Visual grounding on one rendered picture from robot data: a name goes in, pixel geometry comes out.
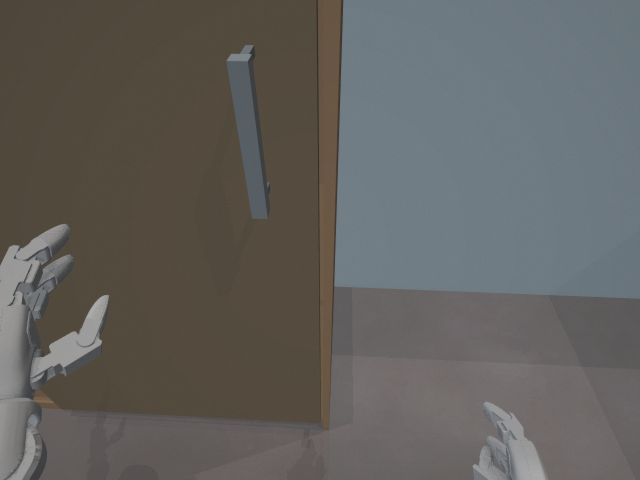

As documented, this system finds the left robot forearm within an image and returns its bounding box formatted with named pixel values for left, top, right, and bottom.
left=0, top=398, right=47, bottom=480

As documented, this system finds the robot right hand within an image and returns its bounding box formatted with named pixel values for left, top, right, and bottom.
left=473, top=402, right=549, bottom=480

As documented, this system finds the handle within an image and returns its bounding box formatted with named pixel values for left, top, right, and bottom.
left=226, top=45, right=270, bottom=219

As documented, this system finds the robot left hand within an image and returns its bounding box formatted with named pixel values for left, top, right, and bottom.
left=0, top=224, right=110, bottom=400

